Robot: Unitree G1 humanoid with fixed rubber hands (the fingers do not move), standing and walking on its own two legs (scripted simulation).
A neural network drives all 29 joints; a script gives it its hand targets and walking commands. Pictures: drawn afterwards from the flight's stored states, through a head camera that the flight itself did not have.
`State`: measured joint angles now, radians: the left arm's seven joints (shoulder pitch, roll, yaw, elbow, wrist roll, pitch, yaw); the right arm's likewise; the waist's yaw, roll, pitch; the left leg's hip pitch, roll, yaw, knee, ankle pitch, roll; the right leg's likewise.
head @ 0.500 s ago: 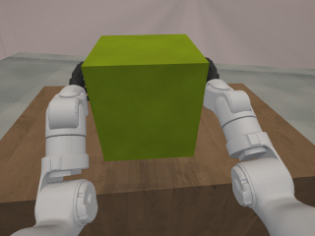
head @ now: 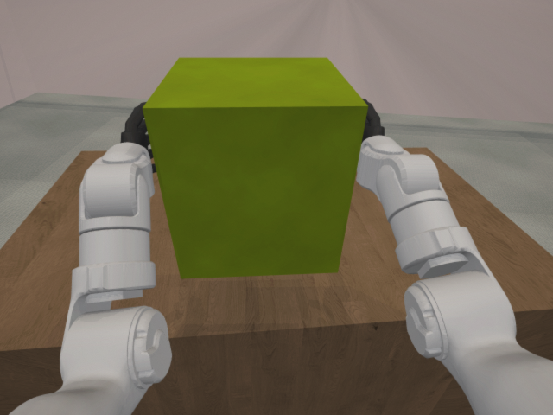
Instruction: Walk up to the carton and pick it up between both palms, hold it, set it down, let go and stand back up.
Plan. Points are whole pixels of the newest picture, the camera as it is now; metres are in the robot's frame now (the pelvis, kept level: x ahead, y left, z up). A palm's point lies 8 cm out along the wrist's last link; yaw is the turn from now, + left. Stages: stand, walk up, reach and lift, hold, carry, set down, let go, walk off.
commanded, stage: hold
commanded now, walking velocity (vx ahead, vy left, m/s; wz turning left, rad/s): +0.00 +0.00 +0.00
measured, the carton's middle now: (257, 163) +0.40 +0.01 +0.26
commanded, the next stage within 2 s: none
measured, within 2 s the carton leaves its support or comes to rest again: neither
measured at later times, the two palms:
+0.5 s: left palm (139, 161) +0.37 +0.16 +0.27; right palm (368, 151) +0.38 -0.15 +0.28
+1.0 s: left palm (138, 159) +0.37 +0.16 +0.28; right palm (369, 151) +0.38 -0.15 +0.28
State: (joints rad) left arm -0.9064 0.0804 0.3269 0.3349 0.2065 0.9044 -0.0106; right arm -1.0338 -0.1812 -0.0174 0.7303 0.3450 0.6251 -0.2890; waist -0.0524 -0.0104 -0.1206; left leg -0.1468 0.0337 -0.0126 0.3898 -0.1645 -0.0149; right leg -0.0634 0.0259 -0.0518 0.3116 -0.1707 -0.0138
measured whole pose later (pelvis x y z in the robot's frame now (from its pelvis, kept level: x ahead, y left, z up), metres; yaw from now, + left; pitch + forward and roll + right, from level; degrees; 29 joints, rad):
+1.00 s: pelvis +0.00 +0.00 +0.00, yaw +0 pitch -5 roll -1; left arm -0.88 0.07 0.33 0.32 0.21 0.90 -0.01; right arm -1.02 -0.18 -0.01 0.71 0.36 0.64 -0.29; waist -0.06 -0.01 -0.12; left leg -0.14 0.03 -0.01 0.39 -0.17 -0.01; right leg -0.05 0.02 -0.05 0.30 -0.17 -0.01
